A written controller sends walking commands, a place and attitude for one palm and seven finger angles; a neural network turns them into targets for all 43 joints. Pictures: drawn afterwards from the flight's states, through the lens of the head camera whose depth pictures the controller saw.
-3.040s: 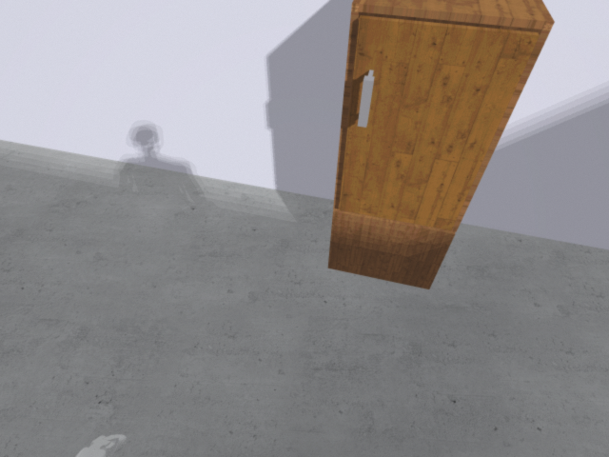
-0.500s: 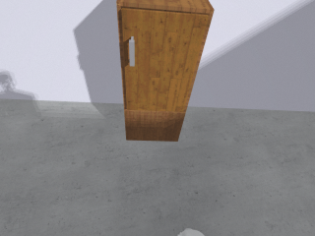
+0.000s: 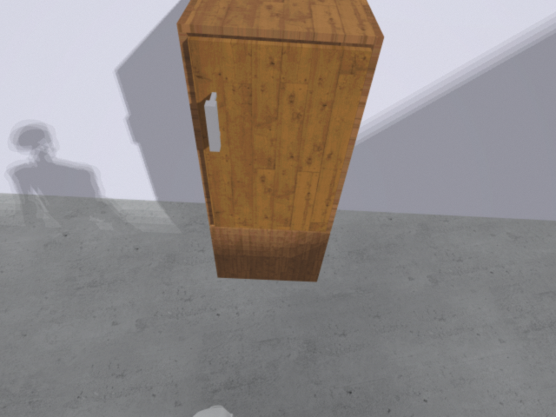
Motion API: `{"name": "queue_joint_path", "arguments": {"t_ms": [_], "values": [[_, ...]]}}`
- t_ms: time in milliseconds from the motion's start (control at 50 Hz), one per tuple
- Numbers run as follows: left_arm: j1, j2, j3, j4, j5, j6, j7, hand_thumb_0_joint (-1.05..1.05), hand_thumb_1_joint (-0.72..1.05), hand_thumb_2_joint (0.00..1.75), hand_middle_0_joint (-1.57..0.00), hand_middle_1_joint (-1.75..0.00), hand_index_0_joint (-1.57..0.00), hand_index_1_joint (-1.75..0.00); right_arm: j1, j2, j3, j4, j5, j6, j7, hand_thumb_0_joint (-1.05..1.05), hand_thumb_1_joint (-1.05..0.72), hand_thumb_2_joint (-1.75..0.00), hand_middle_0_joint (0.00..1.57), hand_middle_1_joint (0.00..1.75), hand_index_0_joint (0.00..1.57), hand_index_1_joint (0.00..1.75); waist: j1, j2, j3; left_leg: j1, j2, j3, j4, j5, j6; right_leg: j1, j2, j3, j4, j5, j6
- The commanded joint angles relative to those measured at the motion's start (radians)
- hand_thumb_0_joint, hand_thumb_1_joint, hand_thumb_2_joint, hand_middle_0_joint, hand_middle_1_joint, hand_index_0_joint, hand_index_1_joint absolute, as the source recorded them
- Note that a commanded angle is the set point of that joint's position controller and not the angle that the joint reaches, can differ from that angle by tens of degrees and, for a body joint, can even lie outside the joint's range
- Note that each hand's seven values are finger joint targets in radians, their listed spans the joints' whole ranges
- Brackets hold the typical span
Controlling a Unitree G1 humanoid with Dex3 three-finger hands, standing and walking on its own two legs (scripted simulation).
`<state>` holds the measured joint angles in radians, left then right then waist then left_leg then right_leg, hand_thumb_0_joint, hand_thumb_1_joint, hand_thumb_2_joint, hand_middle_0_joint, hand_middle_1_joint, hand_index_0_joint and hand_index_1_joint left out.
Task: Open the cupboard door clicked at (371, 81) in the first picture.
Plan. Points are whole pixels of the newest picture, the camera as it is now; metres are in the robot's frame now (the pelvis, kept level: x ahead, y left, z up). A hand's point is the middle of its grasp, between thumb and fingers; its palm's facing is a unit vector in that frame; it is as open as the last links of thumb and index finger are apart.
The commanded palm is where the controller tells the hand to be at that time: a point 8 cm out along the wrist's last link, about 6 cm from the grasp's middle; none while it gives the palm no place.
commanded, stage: take the last steps up to it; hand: left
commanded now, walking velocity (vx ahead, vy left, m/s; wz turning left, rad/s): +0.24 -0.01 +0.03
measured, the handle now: (214, 122) +0.71 +0.19 +0.02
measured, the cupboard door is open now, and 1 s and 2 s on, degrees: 0 0 0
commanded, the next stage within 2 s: come to a stop and stand still in 0.20 s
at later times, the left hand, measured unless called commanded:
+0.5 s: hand (171, 392) +0.19 +0.19 -0.17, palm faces +0.02 -0.98 -0.20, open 7.3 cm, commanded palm none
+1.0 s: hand (143, 406) +0.17 +0.23 -0.18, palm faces +0.09 -0.97 -0.20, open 7.3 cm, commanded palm none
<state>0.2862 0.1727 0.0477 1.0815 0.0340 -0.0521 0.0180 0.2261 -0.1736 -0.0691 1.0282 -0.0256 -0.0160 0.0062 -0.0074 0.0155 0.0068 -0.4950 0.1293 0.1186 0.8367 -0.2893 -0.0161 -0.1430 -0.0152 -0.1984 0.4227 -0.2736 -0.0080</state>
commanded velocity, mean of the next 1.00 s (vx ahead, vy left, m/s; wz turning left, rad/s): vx -0.02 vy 0.01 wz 0.00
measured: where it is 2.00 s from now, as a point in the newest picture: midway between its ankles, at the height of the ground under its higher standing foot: outside the picture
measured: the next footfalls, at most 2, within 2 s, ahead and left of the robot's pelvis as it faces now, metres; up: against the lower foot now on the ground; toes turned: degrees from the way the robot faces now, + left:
left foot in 0.08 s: +0.15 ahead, +0.11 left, +0.00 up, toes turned +10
right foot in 0.54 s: +0.25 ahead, -0.12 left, +0.00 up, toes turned -7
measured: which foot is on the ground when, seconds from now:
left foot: up 0.00-0.06, down 0.08-0.56, up 0.58-0.94, down 0.96-1.00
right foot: down 0.00-0.10, up 0.12-0.52, down 0.54-0.96, up 0.98-1.00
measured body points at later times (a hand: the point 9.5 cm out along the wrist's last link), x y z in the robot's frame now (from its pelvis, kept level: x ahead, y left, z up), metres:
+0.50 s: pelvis +0.15 +0.01 +0.00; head +0.18 +0.02 +0.45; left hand +0.19 +0.24 -0.16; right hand +0.10 -0.19 -0.15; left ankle +0.11 +0.10 -0.74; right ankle +0.21 -0.12 -0.71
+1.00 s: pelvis +0.12 +0.04 -0.01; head +0.12 +0.06 +0.44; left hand +0.17 +0.29 -0.17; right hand +0.20 -0.21 -0.14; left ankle +0.09 +0.15 -0.74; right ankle +0.21 -0.11 -0.73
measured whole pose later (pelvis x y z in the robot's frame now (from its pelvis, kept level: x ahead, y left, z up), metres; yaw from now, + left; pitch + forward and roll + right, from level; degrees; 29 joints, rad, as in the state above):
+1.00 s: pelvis +0.12 +0.04 -0.01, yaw +1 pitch -1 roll +0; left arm 0.20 0.20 0.06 1.01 0.03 0.05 0.03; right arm 0.19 -0.19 -0.06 1.00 -0.02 0.01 -0.01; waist 0.02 -0.04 0.01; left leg -0.21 0.02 0.03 0.58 -0.36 -0.01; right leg -0.41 -0.09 -0.06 0.60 -0.26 0.03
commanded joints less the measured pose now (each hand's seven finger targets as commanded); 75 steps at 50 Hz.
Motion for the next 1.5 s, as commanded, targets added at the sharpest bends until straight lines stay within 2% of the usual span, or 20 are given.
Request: {"name": "queue_joint_path", "arguments": {"t_ms": [0,40,80,100,200,380,500,540,560,720,880,920,960,1040,1240,1300,1340,1380,1420,1480], "values": [[0.045,0.127,0.022,-0.023,-0.004,-0.015,-0.004,0.0,0.9,0.9,-0.2,-0.3,-0.2,-0.3,0.075,-0.01,0.009,-0.025,0.0,-0.027,0.015,0.0,-0.9,-0.9,0.2,0.3,0.2,0.3,-0.014,-0.125,0.084,0.153,-0.021,0.021,-0.188,0.044,0.012,-0.117,-0.254,0.186,-0.165,0.007,-0.131],[0.058,0.115,0.02,-0.021,-0.009,-0.006,-0.008,0.0,0.9,0.9,-0.2,-0.3,-0.2,-0.3,0.164,-0.048,0.003,0.004,-0.002,-0.037,0.009,0.0,-0.9,-0.9,0.2,0.3,0.2,0.3,-0.055,-0.002,0.051,0.373,-0.051,0.036,-0.298,0.074,0.016,-0.207,-0.197,0.136,-0.008,-0.006,-0.097],[0.066,0.035,0.004,-0.062,-0.022,-0.001,-0.022,0.0,0.9,0.9,-0.2,-0.3,-0.2,-0.3,0.348,-0.227,-0.033,0.042,-0.016,-0.045,-0.011,0.0,-0.9,-0.9,0.2,0.3,0.2,0.3,-0.108,0.412,-0.02,0.566,0.299,-0.484,-0.584,0.019,0.168,-0.456,0.012,-0.004,0.54,-0.304,0.0],[0.012,0.073,0.007,-0.082,-0.01,0.002,-0.016,0.0,0.9,0.9,-0.2,-0.3,-0.2,-0.3,0.331,-0.218,-0.026,0.046,-0.01,-0.034,-0.023,0.0,-0.9,-0.9,0.2,0.3,0.2,0.3,-0.109,0.286,0.014,0.51,0.337,-0.529,-0.623,-0.014,0.215,-0.491,-0.017,0.114,0.707,-0.32,-0.017],[0.073,0.023,0.007,-0.014,-0.004,0.02,-0.027,0.0,0.9,0.9,-0.2,-0.3,-0.2,-0.3,0.142,-0.087,0.021,0.014,0.005,-0.066,-0.04,0.0,-0.9,-0.9,0.2,0.3,0.2,0.3,0.005,0.066,0.032,0.372,0.179,-0.157,-0.601,0.407,0.142,-0.411,-0.099,0.168,0.748,-0.023,0.018],[0.007,-0.01,-0.01,-0.019,-0.014,0.059,0.004,0.0,0.9,0.9,-0.2,-0.3,-0.2,-0.3,0.152,-0.064,0.031,0.068,0.005,-0.043,-0.057,0.0,-0.9,-0.9,0.2,0.3,0.2,0.3,0.007,0.12,0.019,0.404,0.129,-0.034,-0.507,0.861,0.132,-0.259,-0.057,0.12,0.342,0.045,0.041],[0.044,0.078,0.015,-0.036,-0.007,0.053,0.015,0.0,0.9,0.9,-0.2,-0.3,-0.2,-0.3,0.155,-0.081,-0.004,0.078,0.011,0.005,-0.057,0.0,-0.9,-0.9,0.2,0.3,0.2,0.3,0.033,0.078,0.019,0.386,0.103,-0.044,-0.314,0.624,0.077,-0.097,-0.076,0.12,0.033,0.321,0.02],[0.082,0.192,0.037,-0.033,0.0,0.036,0.029,0.0,0.9,0.9,-0.2,-0.3,-0.2,-0.3,0.217,-0.013,-0.006,0.06,0.022,0.018,-0.047,0.0,-0.9,-0.9,0.2,0.3,0.2,0.3,0.019,-0.211,-0.097,0.135,-0.079,0.03,-0.025,-0.125,-0.008,0.153,-0.372,0.385,0.082,1.176,-0.123],[0.102,0.2,0.038,-0.036,-0.009,0.038,0.028,0.0,0.9,0.9,-0.2,-0.3,-0.2,-0.3,0.192,-0.018,-0.012,0.047,0.028,0.029,-0.052,0.0,-0.9,-0.9,0.2,0.3,0.2,0.3,0.042,-0.218,-0.127,0.126,-0.117,-0.041,0.151,-0.377,-0.007,0.133,-0.454,0.378,0.049,1.265,-0.209],[-0.069,0.151,0.042,-0.118,-0.008,0.055,0.044,0.0,0.9,0.9,-0.2,-0.3,-0.2,-0.3,0.071,-0.043,-0.021,0.001,0.006,0.084,-0.024,0.0,-0.9,-0.9,0.2,0.3,0.2,0.3,0.018,-0.167,-0.073,0.037,-0.102,-0.144,0.362,-0.148,-0.045,-0.064,-0.32,0.286,-0.064,0.56,-0.163],[-0.105,0.193,0.051,-0.145,0.009,0.073,0.022,0.0,0.9,0.9,-0.2,-0.3,-0.2,-0.3,0.112,-0.04,0.003,-0.025,0.011,0.039,-0.008,0.0,-0.9,-0.9,0.2,0.3,0.2,0.3,0.003,-0.235,-0.046,0.298,-0.118,-0.042,-0.219,-0.116,-0.007,-0.21,-0.233,0.311,-0.154,-0.146,-0.102],[-0.097,0.145,0.032,-0.136,-0.012,0.08,0.013,0.0,0.9,0.9,-0.2,-0.3,-0.2,-0.3,0.193,-0.078,0.007,0.009,0.009,0.019,-0.016,0.0,-0.9,-0.9,0.2,0.3,0.2,0.3,-0.033,-0.07,-0.05,0.458,-0.09,-0.097,-0.478,-0.044,-0.002,-0.311,-0.146,0.244,-0.01,-0.245,-0.024],[-0.106,0.053,0.012,-0.152,-0.021,0.086,0.009,0.0,0.9,0.9,-0.2,-0.3,-0.2,-0.3,0.099,-0.204,-0.009,-0.047,-0.007,0.013,-0.027,0.0,-0.9,-0.9,0.2,0.3,0.2,0.3,-0.026,0.312,0.108,0.145,0.22,-0.528,-0.765,-0.376,0.087,-0.37,-0.014,0.177,0.29,-0.211,0.035],[-0.017,0.092,0.031,-0.078,-0.004,0.087,-0.017,0.0,0.9,0.9,-0.2,-0.3,-0.2,-0.3,0.0,-0.137,0.024,-0.056,-0.005,-0.002,-0.049,0.0,-0.9,-0.9,0.2,0.3,0.2,0.3,0.035,0.142,0.157,0.133,0.127,-0.363,-0.746,-0.231,0.066,-0.351,-0.009,0.251,0.51,-0.025,0.031],[-0.051,0.065,0.014,-0.071,-0.015,0.089,-0.019,0.0,0.9,0.9,-0.2,-0.3,-0.2,-0.3,0.223,-0.124,0.008,0.049,-0.002,-0.007,-0.083,0.0,-0.9,-0.9,0.2,0.3,0.2,0.3,-0.046,0.127,0.015,0.53,0.18,-0.255,-0.526,0.663,0.165,-0.381,-0.029,0.208,0.416,-0.123,0.061],[0.046,0.077,-0.007,0.007,-0.017,0.062,0.019,0.0,0.9,0.9,-0.2,-0.3,-0.2,-0.3,0.079,-0.2,0.005,0.019,0.008,-0.018,-0.052,0.0,-0.9,-0.9,0.2,0.3,0.2,0.3,0.023,0.272,-0.005,0.259,0.172,-0.196,-0.333,0.619,0.118,-0.145,-0.101,0.246,0.3,-0.027,-0.03],[0.125,0.105,-0.006,-0.028,-0.004,0.046,0.003,0.0,0.9,0.9,-0.2,-0.3,-0.2,-0.3,0.042,-0.081,0.029,-0.065,-0.007,-0.01,-0.029,0.0,-0.9,-0.9,0.2,0.3,0.2,0.3,0.059,0.062,0.043,0.107,-0.035,-0.072,-0.299,-0.036,0.051,-0.111,-0.065,0.291,0.031,-0.067,-0.036],[0.077,0.144,-0.004,-0.028,-0.006,0.022,0.01,0.0,0.9,0.9,-0.2,-0.3,-0.2,-0.3,0.182,-0.01,0.048,-0.038,0.0,-0.014,-0.031,0.0,-0.9,-0.9,0.2,0.3,0.2,0.3,-0.015,-0.102,-0.102,0.196,-0.091,-0.06,-0.187,-0.032,0.023,-0.076,-0.194,0.375,0.003,0.184,-0.109],[0.055,0.128,-0.018,-0.031,-0.009,0.029,0.012,0.0,0.9,0.9,-0.2,-0.3,-0.2,-0.3,0.189,-0.001,0.049,-0.033,0.011,-0.032,-0.02,0.0,-0.9,-0.9,0.2,0.3,0.2,0.3,-0.018,0.114,-0.149,0.345,-0.079,-0.112,-0.333,0.198,0.032,-0.1,-0.13,0.244,0.156,0.26,-0.053],[0.025,0.056,-0.019,-0.029,-0.016,0.044,0.015,0.0,0.9,0.9,-0.2,-0.3,-0.2,-0.3,0.185,-0.109,0.023,-0.017,0.005,-0.015,-0.043,0.0,-0.9,-0.9,0.2,0.3,0.2,0.3,-0.01,-0.013,-0.043,0.281,0.041,-0.181,-0.316,0.42,0.063,-0.131,-0.029,0.168,0.196,0.108,-0.01]]}}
